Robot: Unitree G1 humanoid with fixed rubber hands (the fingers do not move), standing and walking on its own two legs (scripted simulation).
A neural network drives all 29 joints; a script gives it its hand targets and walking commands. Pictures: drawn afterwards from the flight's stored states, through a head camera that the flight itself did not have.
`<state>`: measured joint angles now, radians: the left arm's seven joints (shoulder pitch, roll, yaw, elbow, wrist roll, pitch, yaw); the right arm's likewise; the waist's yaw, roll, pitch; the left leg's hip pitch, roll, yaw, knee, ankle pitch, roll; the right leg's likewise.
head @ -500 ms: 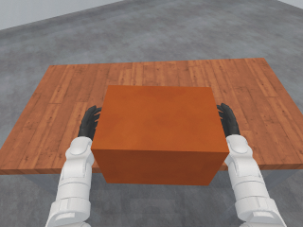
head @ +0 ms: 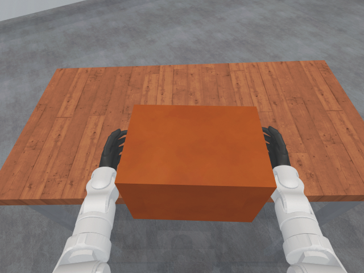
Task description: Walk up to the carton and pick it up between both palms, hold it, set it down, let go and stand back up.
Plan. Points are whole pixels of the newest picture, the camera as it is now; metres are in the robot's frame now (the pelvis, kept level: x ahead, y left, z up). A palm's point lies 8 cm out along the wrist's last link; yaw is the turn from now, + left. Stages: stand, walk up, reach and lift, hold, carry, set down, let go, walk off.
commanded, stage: set down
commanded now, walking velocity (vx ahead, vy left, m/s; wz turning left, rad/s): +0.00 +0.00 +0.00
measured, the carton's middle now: (193, 164) +0.37 -0.04 +0.00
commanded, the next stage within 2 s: none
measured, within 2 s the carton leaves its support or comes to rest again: rests again in 0.34 s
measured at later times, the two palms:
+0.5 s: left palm (114, 170) +0.38 +0.15 -0.01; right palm (273, 163) +0.35 -0.23 +0.00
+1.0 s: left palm (114, 172) +0.38 +0.15 -0.01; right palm (273, 168) +0.34 -0.23 -0.01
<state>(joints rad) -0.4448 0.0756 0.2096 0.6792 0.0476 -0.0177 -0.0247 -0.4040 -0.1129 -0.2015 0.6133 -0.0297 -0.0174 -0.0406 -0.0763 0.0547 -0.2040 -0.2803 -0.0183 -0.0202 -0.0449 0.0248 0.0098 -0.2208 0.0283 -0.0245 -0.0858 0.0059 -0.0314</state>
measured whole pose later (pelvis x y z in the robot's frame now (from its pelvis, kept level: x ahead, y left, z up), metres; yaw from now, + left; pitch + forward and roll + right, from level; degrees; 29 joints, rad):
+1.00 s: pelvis -0.02 +0.01 -0.01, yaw -2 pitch +27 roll -1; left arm -0.59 0.13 0.10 1.02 -0.11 -0.34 0.04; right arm -0.53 -0.15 -0.22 0.85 0.03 -0.26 -0.02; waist -0.05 0.07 -0.27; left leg -0.60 -0.01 0.00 0.14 -0.01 0.02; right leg -0.53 0.03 0.01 0.07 -0.01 -0.02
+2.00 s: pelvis -0.05 +0.02 -0.02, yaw -4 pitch +29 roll -2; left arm -0.81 0.30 -0.05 1.22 -0.38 -0.24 0.03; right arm -0.81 -0.38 0.02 1.20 0.33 -0.23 0.07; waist -0.05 0.08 -0.31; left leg -0.81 -0.01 0.01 0.45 -0.15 0.02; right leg -0.76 0.05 0.04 0.39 -0.13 0.00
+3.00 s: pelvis -0.08 +0.02 -0.01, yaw -5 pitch +18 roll +0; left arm -0.73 0.37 -0.09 1.01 -0.44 -0.02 0.02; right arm -0.71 -0.40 0.01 0.92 0.32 0.04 0.09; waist -0.04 0.05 -0.18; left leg -0.60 -0.02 -0.03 0.39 -0.10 0.01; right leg -0.59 0.04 0.05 0.37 -0.10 -0.01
